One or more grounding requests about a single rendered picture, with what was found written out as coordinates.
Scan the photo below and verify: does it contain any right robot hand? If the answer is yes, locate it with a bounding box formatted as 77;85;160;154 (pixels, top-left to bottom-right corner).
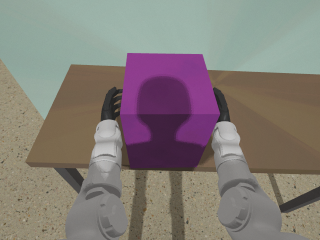
213;87;231;123

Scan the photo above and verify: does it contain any table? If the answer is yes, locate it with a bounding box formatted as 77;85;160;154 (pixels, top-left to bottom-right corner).
25;64;320;213

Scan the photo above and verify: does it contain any left robot hand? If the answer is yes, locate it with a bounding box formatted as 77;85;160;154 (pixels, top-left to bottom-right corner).
100;87;123;122

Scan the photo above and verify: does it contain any robot right upper arm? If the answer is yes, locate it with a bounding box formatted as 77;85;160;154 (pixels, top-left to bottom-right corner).
217;186;310;240

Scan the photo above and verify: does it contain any right robot forearm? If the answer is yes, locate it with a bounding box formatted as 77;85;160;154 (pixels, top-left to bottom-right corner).
211;121;271;200

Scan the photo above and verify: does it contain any left robot forearm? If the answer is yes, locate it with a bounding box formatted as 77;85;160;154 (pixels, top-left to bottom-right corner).
65;119;123;234

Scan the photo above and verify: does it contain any robot left upper arm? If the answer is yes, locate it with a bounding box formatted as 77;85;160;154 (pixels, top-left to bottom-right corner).
57;193;128;240

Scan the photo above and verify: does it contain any carton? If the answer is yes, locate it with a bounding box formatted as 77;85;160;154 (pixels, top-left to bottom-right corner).
120;53;220;169

